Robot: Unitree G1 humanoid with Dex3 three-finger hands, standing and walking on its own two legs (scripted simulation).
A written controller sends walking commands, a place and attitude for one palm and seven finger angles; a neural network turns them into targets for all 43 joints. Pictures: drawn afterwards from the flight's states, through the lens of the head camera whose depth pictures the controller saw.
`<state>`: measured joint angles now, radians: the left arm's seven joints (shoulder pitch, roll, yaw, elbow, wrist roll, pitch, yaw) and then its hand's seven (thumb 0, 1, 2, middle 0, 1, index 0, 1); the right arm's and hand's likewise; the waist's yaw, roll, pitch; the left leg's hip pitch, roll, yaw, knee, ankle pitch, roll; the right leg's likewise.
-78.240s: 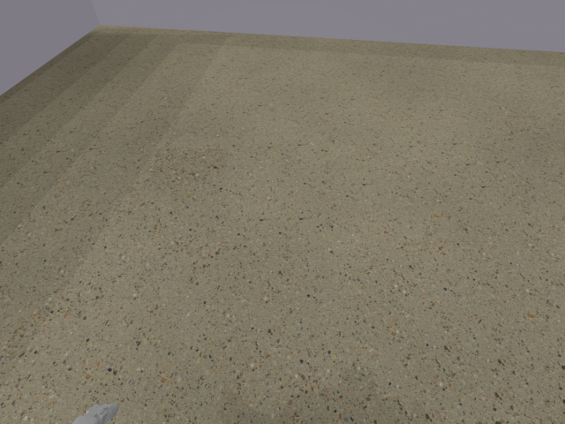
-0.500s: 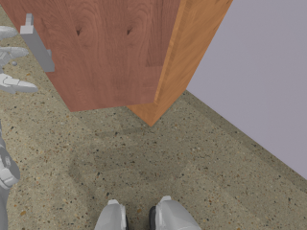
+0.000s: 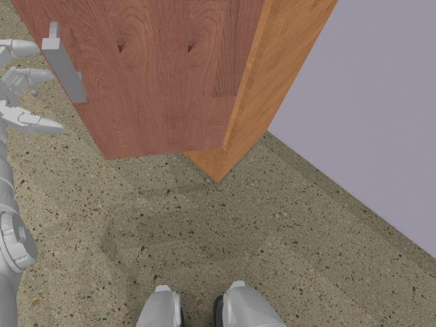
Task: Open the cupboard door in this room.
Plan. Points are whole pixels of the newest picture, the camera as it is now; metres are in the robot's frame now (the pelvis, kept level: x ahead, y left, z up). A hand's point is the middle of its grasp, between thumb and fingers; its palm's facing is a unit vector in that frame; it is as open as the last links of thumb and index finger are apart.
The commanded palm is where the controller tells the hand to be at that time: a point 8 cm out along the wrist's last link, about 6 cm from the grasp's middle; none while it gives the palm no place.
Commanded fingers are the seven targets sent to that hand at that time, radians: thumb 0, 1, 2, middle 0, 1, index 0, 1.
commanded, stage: slide the fingers in behind the handle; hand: left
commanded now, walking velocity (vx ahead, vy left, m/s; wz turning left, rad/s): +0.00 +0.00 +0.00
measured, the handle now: (67, 64) +0.55 +0.23 +0.07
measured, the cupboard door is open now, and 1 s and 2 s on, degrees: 51 50 50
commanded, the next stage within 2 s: close the thumb around the handle in 1.40 s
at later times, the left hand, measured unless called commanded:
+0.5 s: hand (58, 91) +0.50 +0.24 +0.07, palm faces +0.08 -1.00 -0.02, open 14.0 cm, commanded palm +0.48 +0.27 +0.07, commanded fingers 0.00 -0.50 0.30 -0.30 -1.20 -0.30 -1.20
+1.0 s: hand (83, 87) +0.51 +0.20 +0.07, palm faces +0.08 -1.00 -0.02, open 14.0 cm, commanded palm +0.48 +0.24 +0.07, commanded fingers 0.00 -0.50 0.30 -0.30 -1.20 -0.30 -1.20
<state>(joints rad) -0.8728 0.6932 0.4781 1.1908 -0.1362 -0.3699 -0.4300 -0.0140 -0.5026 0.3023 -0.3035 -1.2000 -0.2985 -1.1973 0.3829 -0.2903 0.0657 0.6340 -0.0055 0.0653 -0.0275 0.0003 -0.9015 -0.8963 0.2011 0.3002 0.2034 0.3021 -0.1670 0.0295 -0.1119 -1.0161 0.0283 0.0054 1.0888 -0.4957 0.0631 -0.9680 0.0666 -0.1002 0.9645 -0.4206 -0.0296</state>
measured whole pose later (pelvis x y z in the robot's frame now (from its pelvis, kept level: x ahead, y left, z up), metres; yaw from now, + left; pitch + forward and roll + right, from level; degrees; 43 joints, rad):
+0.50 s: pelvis +0.00 +0.00 +0.00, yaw +0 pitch +23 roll -5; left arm -0.86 0.59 0.45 1.18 -0.11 -0.40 -0.29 -0.01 -0.50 0.30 -0.30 -1.20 -0.30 -1.20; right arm 0.39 -0.27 0.06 0.63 -0.02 0.06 -0.01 0.00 -0.90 -0.90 0.20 0.30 0.20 0.30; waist -0.17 0.04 -0.12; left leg -0.99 0.02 0.02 1.07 -0.50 0.07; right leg -0.95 0.06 -0.08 0.96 -0.42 -0.02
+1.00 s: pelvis +0.00 -0.01 +0.00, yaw +0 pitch +23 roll -4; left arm -0.88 0.53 0.40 1.17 -0.10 -0.42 -0.22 -0.01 -0.50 0.30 -0.31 -1.21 -0.30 -1.20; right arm 0.38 -0.27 0.05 0.64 -0.02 0.05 0.00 0.00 -0.90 -0.90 0.20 0.30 0.20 0.30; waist -0.17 0.04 -0.12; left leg -0.99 0.02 0.02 1.07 -0.49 0.05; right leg -0.96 0.06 -0.09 0.98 -0.43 -0.04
